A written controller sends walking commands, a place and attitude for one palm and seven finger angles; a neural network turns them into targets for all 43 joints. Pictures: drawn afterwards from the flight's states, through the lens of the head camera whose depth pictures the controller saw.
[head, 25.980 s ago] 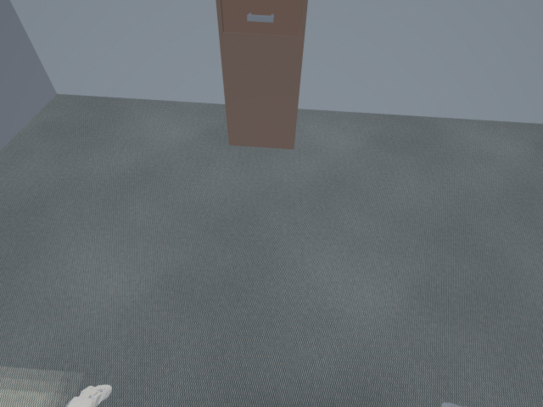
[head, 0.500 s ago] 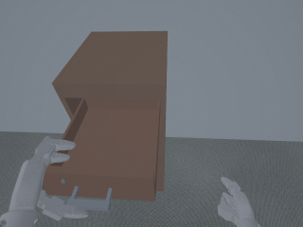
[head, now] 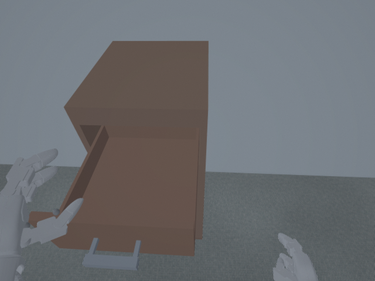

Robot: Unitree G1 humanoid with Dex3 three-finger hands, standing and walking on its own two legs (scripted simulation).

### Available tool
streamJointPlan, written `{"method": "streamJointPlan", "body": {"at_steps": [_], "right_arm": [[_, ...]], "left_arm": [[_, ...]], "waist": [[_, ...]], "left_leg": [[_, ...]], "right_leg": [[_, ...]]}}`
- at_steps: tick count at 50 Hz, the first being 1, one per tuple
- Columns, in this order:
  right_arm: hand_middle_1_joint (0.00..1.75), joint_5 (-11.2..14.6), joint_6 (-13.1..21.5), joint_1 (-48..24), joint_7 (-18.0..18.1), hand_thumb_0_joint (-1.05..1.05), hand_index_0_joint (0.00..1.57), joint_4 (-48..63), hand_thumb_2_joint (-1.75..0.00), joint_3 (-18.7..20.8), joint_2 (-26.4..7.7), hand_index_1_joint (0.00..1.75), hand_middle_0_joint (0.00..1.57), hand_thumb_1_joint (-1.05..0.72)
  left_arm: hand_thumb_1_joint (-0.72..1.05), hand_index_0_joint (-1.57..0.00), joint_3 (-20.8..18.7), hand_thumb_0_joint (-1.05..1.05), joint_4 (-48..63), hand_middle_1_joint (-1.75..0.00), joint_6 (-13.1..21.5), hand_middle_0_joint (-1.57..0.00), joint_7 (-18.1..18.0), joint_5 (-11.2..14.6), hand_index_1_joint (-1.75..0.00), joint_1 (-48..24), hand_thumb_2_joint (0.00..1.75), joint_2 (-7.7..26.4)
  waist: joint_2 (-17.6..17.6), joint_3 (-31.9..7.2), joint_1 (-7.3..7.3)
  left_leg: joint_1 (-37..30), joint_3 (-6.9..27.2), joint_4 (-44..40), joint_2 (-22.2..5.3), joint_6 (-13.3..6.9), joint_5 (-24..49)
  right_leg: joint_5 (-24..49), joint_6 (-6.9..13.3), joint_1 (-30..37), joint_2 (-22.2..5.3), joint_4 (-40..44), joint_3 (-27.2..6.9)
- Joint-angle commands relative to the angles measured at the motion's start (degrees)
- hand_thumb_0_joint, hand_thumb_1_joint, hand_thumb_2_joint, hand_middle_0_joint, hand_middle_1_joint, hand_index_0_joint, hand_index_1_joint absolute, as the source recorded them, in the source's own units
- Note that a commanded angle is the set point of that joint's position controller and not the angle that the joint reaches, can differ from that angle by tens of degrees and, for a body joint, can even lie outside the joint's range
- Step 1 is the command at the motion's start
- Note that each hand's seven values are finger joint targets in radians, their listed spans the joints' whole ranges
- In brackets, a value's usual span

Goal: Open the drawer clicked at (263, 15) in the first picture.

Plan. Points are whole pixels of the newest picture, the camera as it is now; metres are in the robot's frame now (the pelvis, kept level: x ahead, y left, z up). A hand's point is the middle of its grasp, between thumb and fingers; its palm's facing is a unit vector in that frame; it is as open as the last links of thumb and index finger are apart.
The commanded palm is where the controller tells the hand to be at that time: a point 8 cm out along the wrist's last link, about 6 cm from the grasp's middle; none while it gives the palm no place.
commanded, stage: draw the hand back to the body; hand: left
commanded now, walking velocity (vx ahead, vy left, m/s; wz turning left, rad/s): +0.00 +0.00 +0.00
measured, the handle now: (114, 252) +0.19 +0.19 -0.04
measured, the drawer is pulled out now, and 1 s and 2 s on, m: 0.29 0.29 0.29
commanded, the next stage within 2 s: step back with the hand held close in 0.36 s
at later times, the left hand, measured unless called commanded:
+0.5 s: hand (56, 212) +0.18 +0.23 +0.16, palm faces +0.39 -0.83 -0.40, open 7.4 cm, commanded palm +0.12 +0.27 +0.17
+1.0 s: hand (41, 227) +0.15 +0.23 +0.16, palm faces +0.30 -0.81 -0.51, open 7.4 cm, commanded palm +0.09 +0.28 +0.17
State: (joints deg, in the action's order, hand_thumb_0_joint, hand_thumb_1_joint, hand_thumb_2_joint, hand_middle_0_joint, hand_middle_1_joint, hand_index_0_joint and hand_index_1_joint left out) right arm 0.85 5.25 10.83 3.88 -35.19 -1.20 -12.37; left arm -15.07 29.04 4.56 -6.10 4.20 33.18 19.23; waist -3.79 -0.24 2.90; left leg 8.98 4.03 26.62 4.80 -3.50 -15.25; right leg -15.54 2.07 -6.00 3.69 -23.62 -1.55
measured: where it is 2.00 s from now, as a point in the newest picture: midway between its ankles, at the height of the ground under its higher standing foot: outside the picture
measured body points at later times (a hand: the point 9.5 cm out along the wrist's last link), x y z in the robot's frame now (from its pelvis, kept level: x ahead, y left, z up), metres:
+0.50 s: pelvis -0.01 -0.01 +0.00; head -0.02 -0.04 +0.45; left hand +0.15 +0.27 +0.18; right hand +0.19 -0.23 -0.08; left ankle -0.01 +0.08 -0.74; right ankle -0.03 -0.10 -0.74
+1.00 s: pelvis -0.05 +0.00 +0.00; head -0.02 +0.00 +0.44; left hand +0.13 +0.28 +0.19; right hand +0.15 -0.25 -0.07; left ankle -0.01 +0.08 -0.74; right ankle -0.03 -0.10 -0.74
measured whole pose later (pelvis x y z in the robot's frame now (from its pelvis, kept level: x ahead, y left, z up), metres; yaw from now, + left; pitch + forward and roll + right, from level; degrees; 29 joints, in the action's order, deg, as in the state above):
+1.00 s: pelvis -0.05 +0.00 +0.00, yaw +0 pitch +2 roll -1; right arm 1.5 0.3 8.7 3.6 -30.6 1.5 -12.7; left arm -22.0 35.5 9.8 -6.8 2.9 37.1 24.7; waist -0.1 0.8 -0.2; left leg 19.1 3.4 29.1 4.7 -3.3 -11.8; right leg -12.9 1.7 -17.0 3.7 -28.0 -1.3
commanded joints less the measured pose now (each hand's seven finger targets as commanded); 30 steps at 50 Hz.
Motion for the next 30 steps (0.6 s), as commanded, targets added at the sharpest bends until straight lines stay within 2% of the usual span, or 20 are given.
{"method": "streamJointPlan", "body": {"at_steps": [1, 3, 5, 7, 8, 9, 10, 12, 13, 15, 16, 17, 20, 21, 23, 24, 25, 26, 28, 30], "right_arm": [[0.3, 0.22, 2.99, -8.09, 0.34, 0.0, 0.2, 9.57, -0.9, 2.0, -5.58, 0.3, 0.2, -0.9], [0.3, 0.32, 2.7, -7.88, 0.32, 0.0, 0.2, 9.43, -0.9, 1.91, -5.44, 0.3, 0.2, -0.9], [0.3, 0.34, 2.48, -8.23, 0.2, 0.0, 0.2, 9.66, -0.9, 2.06, -5.52, 0.3, 0.2, -0.9], [0.3, 0.3, 2.61, -8.37, 0.12, 0.0, 0.2, 9.69, -0.9, 2.04, -5.66, 0.3, 0.2, -0.9], [0.3, 0.32, 2.63, -8.3, 0.05, 0.0, 0.2, 9.73, -0.9, 1.99, -5.48, 0.3, 0.2, -0.9], [0.3, 0.28, 2.69, -8.15, -0.08, 0.0, 0.2, 9.85, -0.9, 1.98, -5.7, 0.3, 0.2, -0.9], [0.3, 0.26, 2.72, -8.29, -0.05, 0.0, 0.2, 9.91, -0.9, 1.99, -5.63, 0.3, 0.2, -0.9], [0.3, 0.15, 2.79, -8.37, -0.01, 0.0, 0.2, 9.71, -0.9, 1.91, -5.63, 0.3, 0.2, -0.9], [0.3, 0.22, 2.78, -8.37, -0.03, 0.0, 0.2, 9.86, -0.9, 1.86, -5.46, 0.3, 0.2, -0.9], [0.3, 0.31, 2.77, -8.33, -0.08, 0.0, 0.2, 10.09, -0.9, 1.84, -5.47, 0.3, 0.2, -0.9], [0.3, 0.25, 2.95, -8.63, 0.02, 0.0, 0.2, 9.83, -0.9, 1.89, -5.63, 0.3, 0.2, -0.9], [0.3, 0.21, 2.86, -8.39, -0.02, 0.0, 0.2, 9.64, -0.9, 1.73, -5.41, 0.3, 0.2, -0.9], [0.3, 0.41, 2.63, -8.65, 0.01, 0.0, 0.2, 9.96, -0.9, 1.95, -5.24, 0.3, 0.2, -0.9], [0.3, 0.35, 2.75, -8.76, -0.02, 0.0, 0.2, 9.73, -0.9, 1.95, -5.4, 0.3, 0.2, -0.9], [0.3, 0.49, 2.55, -8.64, -0.04, 0.0, 0.2, 9.78, -0.9, 1.99, -5.29, 0.3, 0.2, -0.9], [0.3, 0.85, 2.14, -6.79, -0.36, 0.0, 0.2, 12.13, -0.9, 2.33, -7.01, 0.3, 0.2, -0.9], [0.3, 0.17, 1.71, -7.06, -0.37, 0.0, 0.2, 10.08, -0.9, 2.45, -6.22, 0.3, 0.2, -0.9], [0.3, 0.11, 1.6, -7.62, -0.62, 0.0, 0.2, 10.91, -0.9, 2.66, -6.86, 0.3, 0.2, -0.9], [0.3, 0.26, 0.9, -7.79, -0.93, 0.0, 0.2, 10.73, -0.9, 3.17, -7.07, 0.3, 0.2, -0.9], [0.3, 0.46, 0.06, -7.73, -1.16, 0.0, 0.2, 10.78, -0.9, 3.8, -7.19, 0.3, 0.2, -0.9]], "left_arm": [[0.65, -0.22, -8.12, 0.0, 11.77, -0.46, 3.72, -0.22, -1.22, 0.44, -0.46, -5.53, 0.8, 9.74], [0.73, -0.21, -8.03, 0.0, 10.04, -0.41, 3.68, -0.21, -1.23, 0.56, -0.41, -5.57, 0.82, 9.38], [0.8, -0.21, -7.22, 0.0, 9.12, -0.37, 3.69, -0.21, -1.0, 0.64, -0.37, -5.0, 0.86, 8.44], [0.87, -0.2, -6.6, 0.0, 9.59, -0.32, 3.87, -0.2, -0.86, 0.47, -0.32, -5.57, 0.88, 8.28], [0.9, -0.2, -6.79, 0.0, 9.5, -0.3, 3.83, -0.2, -0.85, 0.56, -0.3, -5.34, 0.9, 8.31], [0.9, -0.2, -6.58, 0.0, 10.45, -0.3, 4.0, -0.2, -0.84, 0.46, -0.3, -5.41, 0.9, 8.41], [0.9, -0.2, -7.11, 0.0, 10.5, -0.3, 3.88, -0.2, -0.91, 0.48, -0.3, -5.48, 0.9, 8.96], [0.9, -0.2, -7.2, 0.0, 10.54, -0.3, 3.95, -0.2, -1.0, 0.38, -0.3, -5.66, 0.9, 9.17], [0.9, -0.2, -7.46, 0.0, 10.6, -0.3, 3.97, -0.2, -1.08, 0.42, -0.3, -5.59, 0.9, 9.39], [0.9, -0.2, -7.77, 0.0, 11.31, -0.3, 4.04, -0.2, -1.05, 0.47, -0.3, -5.66, 0.9, 9.72], [0.9, -0.2, -8.53, 0.0, 11.82, -0.3, 4.02, -0.2, -1.13, 0.39, -0.3, -6.31, 0.9, 10.49], [0.9, -0.2, -7.92, 0.0, 11.32, -0.3, 4.11, -0.2, -1.11, 0.37, -0.3, -5.91, 0.9, 9.75], [0.9, -0.2, -7.83, 0.0, 10.04, -0.3, 3.94, -0.2, -1.04, 0.62, -0.3, -5.05, 0.9, 9.41], [0.9, -0.2, -7.74, 0.0, 10.39, -0.3, 4.03, -0.2, -0.98, 0.55, -0.3, -5.46, 0.9, 9.38], [0.9, -0.2, -7.22, 0.0, 9.78, -0.3, 4.13, -0.2, -0.9, 0.64, -0.3, -5.3, 0.9, 8.89], [0.9, -0.2, -16.96, 0.0, 16.78, -0.3, 7.1, -0.2, -1.46, 0.15, -0.3, -13.29, 0.9, 18.19], [0.9, -0.2, -13.75, 0.0, 10.49, -0.3, 7.85, -0.2, -0.84, 0.02, -0.3, -7.49, 0.9, 13.27], [0.9, -0.2, -13.61, 0.0, 12.45, -0.3, 8.44, -0.2, -0.57, -0.3, -0.3, -8.0, 0.9, 14.04], [0.9, -0.2, -9.63, 0.0, 9.07, -0.3, 8.41, -0.2, 0.01, -0.74, -0.3, -2.89, 0.9, 9.3], [0.9, -0.2, -9.38, 0.0, 8.46, -0.3, 8.33, -0.2, 0.02, -0.82, -0.3, 0.2, 0.9, 8.73]], "waist": [[-0.24, -4.15, 0.06], [0.17, -3.36, 0.0], [2.35, -3.19, 0.0], [0.03, -2.81, -0.17], [0.65, -3.06, -0.01], [-0.25, -3.84, 0.01], [0.63, -4.22, 0.16], [-0.69, -3.43, 0.08], [0.66, -3.61, 0.18], [0.54, -4.34, 0.27], [-1.3, -4.16, 0.31], [-1.35, -3.48, 0.13], [1.23, -3.48, 0.17], [-0.63, -2.72, 0.09], [0.85, -2.79, -0.1], [1.01, 1.88, -1.1], [4.38, 1.39, -1.55], [4.37, 1.02, -1.42], [5.27, -1.54, -2.07], [3.64, -4.66, -2.13]], "left_leg": [[-3.37, 0.28, -3.8, -5.45, 3.51, 15.55], [-2.69, 0.44, -4.21, -5.44, 3.42, 14.16], [-2.58, 0.53, -4.44, -5.47, 3.16, 13.44], [-2.83, 0.34, -4.52, -5.28, 3.08, 12.99], [-2.79, 0.38, -4.45, -5.35, 3.05, 13.45], [-2.89, 0.4, -4.44, -5.25, 3.12, 13.9], [-3.07, 0.33, -4.29, -5.28, 3.03, 14.39], [-2.71, 0.25, -4.48, -5.17, 3.08, 13.74], [-2.62, 0.33, -4.68, -5.3, 3.12, 13.54], [-3.01, 0.19, -4.31, -5.23, 2.99, 14.2], [-2.99, 0.12, -4.29, -5.08, 3.18, 14.27], [-2.75, 0.26, -4.5, -5.04, 3.19, 13.71], [-2.79, -0.13, -4.33, -5.18, 2.71, 12.27], [-2.68, -0.09, -4.28, -5.01, 2.89, 12.15], [-2.78, -0.21, -4.25, -5.09, 2.62, 11.68], [2.03, 2.58, -3.18, -5.52, 0.99, 7.78], [1.65, 3.08, -1.9, -5.09, 0.7, 7.22], [1.04, 3.0, -1.48, -4.79, 0.78, 8.14], [0.45, 2.9, -0.78, -5.09, 0.82, 11.36], [0.15, 2.22, -0.68, -5.65, 0.75, 14.8]], "right_leg": [[12.01, -0.06, -2.31, -3.11, 3.65, 2.2], [10.88, -0.07, -2.26, -3.28, 3.52, 2.24], [10.46, -0.22, -2.26, -3.29, 3.58, 2.23], [10.06, -0.15, -2.66, -3.32, 4.1, 2.0], [10.64, -0.17, -2.37, -3.39, 3.92, 1.93], [10.98, -0.1, -1.81, -3.39, 3.85, 1.87], [11.6, -0.17, -1.64, -3.39, 3.79, 1.86], [11.24, -0.1, -1.78, -3.4, 4.23, 1.7], [11.08, -0.14, -1.6, -3.43, 4.09, 1.92], [11.75, -0.16, -1.38, -3.41, 4.0, 1.73], [11.87, -0.01, -1.4, -3.33, 4.44, 1.52], [11.27, -0.06, -1.58, -3.37, 4.39, 1.78], [10.33, -0.34, -2.0, -3.48, 4.64, 1.58], [10.06, -0.12, -2.39, -3.35, 5.35, 1.33], [9.88, -0.39, -2.46, -3.58, 5.09, 1.37], [11.49, -0.26, -6.48, -6.16, 8.21, -4.86], [11.43, -0.18, -7.01, -7.26, 8.85, -5.12], [13.47, 0.09, -7.68, -7.6, 9.04, -5.92], [15.9, -0.27, -6.65, -8.03, 7.58, -4.79], [18.78, -0.93, -4.95, -8.15, 6.06, -3.91]]}}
